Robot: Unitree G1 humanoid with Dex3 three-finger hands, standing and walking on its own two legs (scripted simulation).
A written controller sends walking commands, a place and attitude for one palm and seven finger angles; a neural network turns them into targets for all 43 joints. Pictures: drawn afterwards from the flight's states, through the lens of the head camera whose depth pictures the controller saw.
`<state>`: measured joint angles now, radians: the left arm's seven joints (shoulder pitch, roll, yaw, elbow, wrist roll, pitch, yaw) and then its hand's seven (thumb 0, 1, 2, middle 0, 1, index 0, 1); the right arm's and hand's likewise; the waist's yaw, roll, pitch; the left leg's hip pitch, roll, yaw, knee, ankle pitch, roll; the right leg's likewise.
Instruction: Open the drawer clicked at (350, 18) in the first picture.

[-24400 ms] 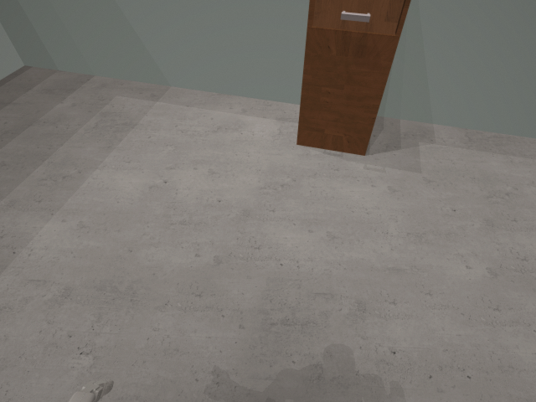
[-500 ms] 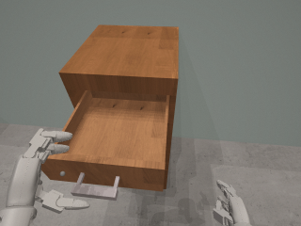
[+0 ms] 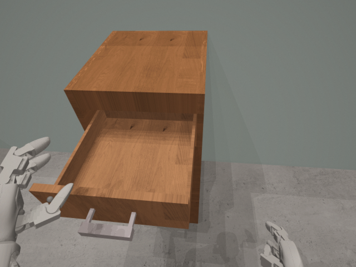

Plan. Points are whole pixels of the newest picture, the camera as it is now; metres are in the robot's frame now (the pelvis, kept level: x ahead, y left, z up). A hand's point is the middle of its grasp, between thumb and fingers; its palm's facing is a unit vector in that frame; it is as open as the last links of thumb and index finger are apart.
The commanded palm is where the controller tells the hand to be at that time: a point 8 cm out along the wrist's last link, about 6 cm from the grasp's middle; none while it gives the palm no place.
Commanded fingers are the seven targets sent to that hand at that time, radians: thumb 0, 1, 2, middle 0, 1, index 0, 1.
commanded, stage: draw the hand back to the body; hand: left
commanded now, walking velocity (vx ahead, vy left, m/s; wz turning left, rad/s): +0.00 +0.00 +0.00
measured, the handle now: (109, 222) +0.22 +0.20 -0.02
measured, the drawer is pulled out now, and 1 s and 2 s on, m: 0.28 0.28 0.28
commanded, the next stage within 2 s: step back with the hand held close in 0.32 s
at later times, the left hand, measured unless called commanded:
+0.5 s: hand (55, 198) +0.18 +0.22 +0.16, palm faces +0.38 -0.81 -0.44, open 7.4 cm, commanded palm +0.12 +0.26 +0.18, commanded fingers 0.00 0.90 0.90 -0.20 -0.30 -0.20 -0.30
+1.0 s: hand (21, 225) +0.13 +0.25 +0.16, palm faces +0.34 -0.79 -0.50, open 7.4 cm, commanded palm +0.08 +0.29 +0.18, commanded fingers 0.00 0.90 0.90 -0.20 -0.30 -0.20 -0.30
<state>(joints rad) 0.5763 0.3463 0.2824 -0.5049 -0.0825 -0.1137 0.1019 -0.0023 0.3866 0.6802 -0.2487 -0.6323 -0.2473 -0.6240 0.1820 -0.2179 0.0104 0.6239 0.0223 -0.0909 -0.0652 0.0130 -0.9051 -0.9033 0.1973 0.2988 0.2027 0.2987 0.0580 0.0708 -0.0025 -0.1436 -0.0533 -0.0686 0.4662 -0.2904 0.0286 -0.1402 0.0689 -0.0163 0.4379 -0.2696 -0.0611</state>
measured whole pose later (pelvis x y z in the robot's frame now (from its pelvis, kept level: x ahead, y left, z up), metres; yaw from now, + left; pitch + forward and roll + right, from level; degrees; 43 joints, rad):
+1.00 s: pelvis -0.06 +0.01 -0.01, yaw +0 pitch +2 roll +1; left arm 0.65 0.42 0.40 -0.63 -0.06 -0.18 0.13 0.01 0.89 0.90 -0.21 -0.31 -0.21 -0.30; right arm 0.15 -0.18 0.00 0.54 0.00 -0.03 -0.05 0.01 -0.90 -0.90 0.20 0.30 0.20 0.30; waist 0.01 -0.01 0.01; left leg -0.35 -0.07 0.02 0.56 -0.24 0.06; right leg -0.38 0.02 -0.02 0.62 -0.32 -0.01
